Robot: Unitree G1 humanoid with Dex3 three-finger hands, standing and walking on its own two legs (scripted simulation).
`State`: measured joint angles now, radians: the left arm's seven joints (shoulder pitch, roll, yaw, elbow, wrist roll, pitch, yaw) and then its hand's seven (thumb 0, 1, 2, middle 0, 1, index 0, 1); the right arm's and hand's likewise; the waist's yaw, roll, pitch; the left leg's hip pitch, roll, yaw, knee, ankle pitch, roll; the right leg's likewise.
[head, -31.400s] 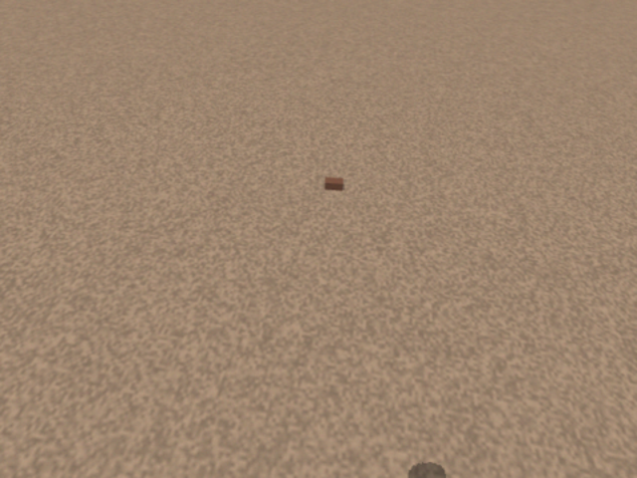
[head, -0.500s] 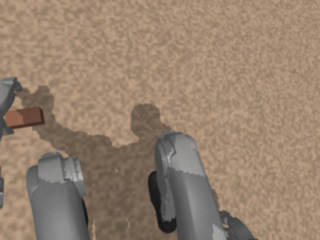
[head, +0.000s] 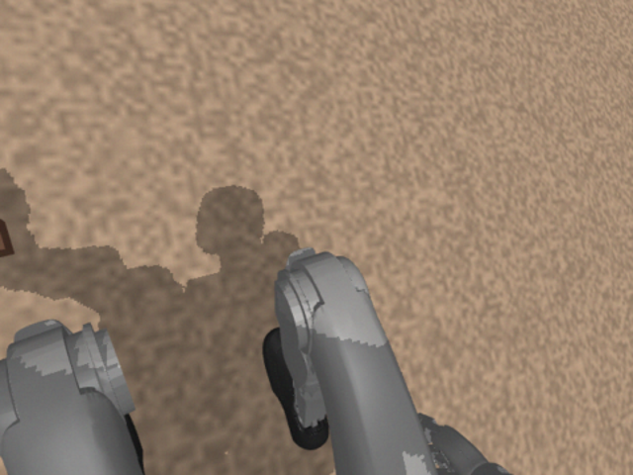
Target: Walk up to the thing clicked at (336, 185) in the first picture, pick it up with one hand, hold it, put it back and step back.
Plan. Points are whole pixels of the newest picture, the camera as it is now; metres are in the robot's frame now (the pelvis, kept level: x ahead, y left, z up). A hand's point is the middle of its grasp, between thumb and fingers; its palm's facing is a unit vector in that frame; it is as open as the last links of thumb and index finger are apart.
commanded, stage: rest palm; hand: left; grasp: from above
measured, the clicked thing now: out of the picture +0.44 +0.29 -0.27
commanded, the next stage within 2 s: close in 0.60 s
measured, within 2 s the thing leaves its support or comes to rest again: neither
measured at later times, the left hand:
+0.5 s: hand out of the picture +0.43 +0.28 -0.24, palm faces -0.43 -0.14 -0.89, open 12.8 cm
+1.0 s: hand out of the picture +0.44 +0.28 -0.24, palm faces -0.40 -0.12 -0.91, open 11.3 cm
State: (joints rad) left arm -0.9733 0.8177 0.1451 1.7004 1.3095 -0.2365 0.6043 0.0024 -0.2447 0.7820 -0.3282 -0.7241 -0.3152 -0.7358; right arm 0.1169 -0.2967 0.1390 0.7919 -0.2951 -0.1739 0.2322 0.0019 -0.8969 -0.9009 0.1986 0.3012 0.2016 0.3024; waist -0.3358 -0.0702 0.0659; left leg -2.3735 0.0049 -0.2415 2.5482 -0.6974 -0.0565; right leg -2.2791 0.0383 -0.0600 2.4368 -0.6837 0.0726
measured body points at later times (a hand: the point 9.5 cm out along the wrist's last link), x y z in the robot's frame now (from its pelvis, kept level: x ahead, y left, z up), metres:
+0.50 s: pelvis +0.00 +0.01 +0.00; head +0.25 +0.11 +0.35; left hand +0.45 +0.29 -0.19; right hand +0.05 -0.26 -0.07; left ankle +0.07 +0.14 -0.26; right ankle +0.10 -0.13 -0.26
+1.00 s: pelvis +0.00 +0.01 +0.00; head +0.25 +0.13 +0.35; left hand +0.46 +0.28 -0.19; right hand +0.05 -0.24 -0.06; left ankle +0.07 +0.14 -0.26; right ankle +0.10 -0.13 -0.26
